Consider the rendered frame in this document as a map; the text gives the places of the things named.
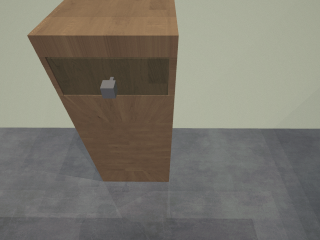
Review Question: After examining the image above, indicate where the cabinet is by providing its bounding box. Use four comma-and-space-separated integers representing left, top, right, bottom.
27, 0, 179, 182

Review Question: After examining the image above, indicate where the drawer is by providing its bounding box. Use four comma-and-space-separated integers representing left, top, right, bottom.
47, 57, 170, 95

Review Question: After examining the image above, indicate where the handle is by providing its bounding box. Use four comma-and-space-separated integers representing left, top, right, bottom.
100, 77, 118, 99

